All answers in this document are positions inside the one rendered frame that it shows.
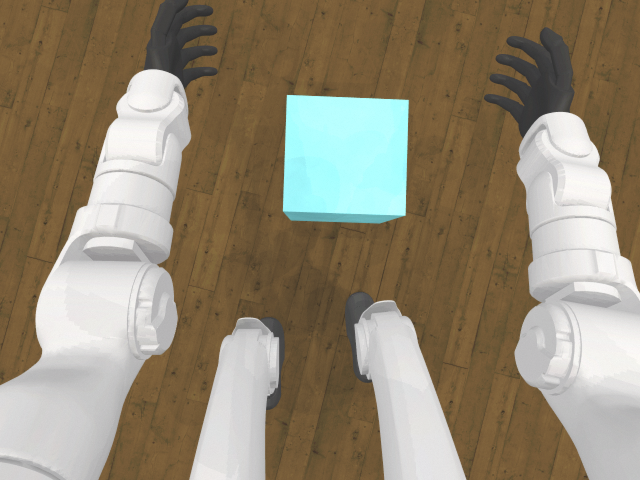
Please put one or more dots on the robot right shin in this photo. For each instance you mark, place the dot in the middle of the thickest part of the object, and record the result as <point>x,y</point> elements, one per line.
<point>387,306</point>

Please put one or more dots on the carton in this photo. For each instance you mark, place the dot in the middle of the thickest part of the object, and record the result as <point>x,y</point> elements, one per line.
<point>345,159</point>

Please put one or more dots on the right robot forearm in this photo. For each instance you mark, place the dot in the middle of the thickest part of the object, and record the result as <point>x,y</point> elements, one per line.
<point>576,256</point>

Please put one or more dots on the robot left foot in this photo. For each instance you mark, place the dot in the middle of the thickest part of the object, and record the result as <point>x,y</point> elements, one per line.
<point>275,326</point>

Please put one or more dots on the right robot upper arm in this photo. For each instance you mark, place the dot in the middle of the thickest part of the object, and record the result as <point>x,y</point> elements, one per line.
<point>586,362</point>

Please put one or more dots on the left robot upper arm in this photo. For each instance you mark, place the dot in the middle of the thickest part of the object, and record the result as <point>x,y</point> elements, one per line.
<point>98,323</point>

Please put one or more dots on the left robot hand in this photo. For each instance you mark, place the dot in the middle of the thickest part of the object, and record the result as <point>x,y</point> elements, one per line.
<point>164,49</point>

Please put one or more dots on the left robot forearm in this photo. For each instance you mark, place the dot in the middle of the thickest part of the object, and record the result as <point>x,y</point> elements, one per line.
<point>128,213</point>

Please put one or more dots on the right robot hand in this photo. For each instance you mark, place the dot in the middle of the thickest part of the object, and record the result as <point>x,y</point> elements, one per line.
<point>551,82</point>

